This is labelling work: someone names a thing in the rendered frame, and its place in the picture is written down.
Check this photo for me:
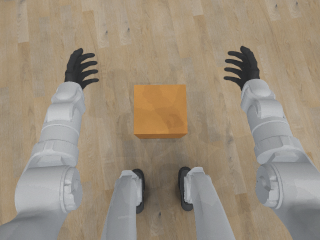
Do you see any right robot shin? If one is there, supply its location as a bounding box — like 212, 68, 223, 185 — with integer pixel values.
184, 167, 212, 204

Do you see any right robot forearm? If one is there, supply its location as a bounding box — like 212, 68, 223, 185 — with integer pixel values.
240, 79, 320, 174

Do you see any left robot hand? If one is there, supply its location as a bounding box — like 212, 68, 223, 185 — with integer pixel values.
64, 48, 99, 90

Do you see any carton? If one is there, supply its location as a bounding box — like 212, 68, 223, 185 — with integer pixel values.
133, 84, 188, 139

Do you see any robot left upper arm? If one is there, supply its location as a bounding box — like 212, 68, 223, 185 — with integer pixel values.
0, 165, 83, 240

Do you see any robot right upper arm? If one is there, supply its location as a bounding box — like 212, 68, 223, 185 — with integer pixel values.
255, 161, 320, 240

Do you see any left robot foot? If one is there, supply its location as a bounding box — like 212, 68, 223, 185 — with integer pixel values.
132, 169, 145, 214

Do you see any left robot forearm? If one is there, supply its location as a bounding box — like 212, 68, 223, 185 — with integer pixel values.
14, 81, 86, 212

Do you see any right robot hand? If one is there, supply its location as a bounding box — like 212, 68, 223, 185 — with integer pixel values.
223, 46, 260, 91

